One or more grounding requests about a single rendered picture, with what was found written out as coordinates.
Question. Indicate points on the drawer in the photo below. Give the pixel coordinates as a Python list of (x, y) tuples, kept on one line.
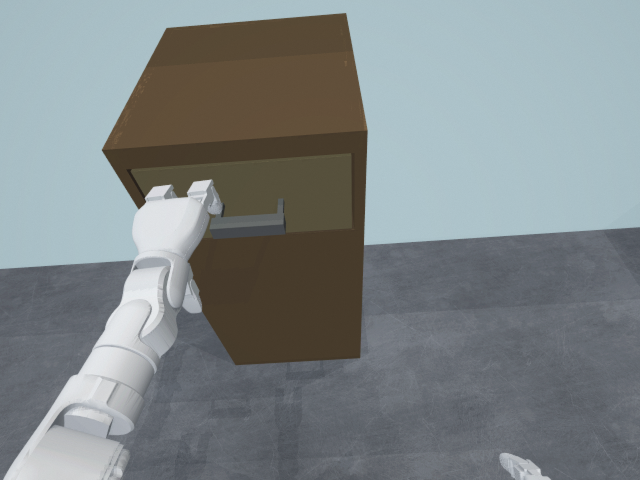
[(317, 190)]

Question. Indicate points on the robot left upper arm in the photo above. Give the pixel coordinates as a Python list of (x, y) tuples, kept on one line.
[(67, 454)]

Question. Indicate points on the robot left hand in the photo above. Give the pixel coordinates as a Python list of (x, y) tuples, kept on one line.
[(177, 225)]

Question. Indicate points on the cabinet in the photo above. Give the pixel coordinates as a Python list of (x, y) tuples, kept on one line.
[(255, 90)]

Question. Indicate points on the robot left forearm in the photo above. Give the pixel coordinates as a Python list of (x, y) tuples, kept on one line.
[(106, 397)]

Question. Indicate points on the handle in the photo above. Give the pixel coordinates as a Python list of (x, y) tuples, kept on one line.
[(250, 225)]

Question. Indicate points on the robot right hand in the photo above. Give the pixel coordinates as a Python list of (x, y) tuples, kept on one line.
[(521, 469)]

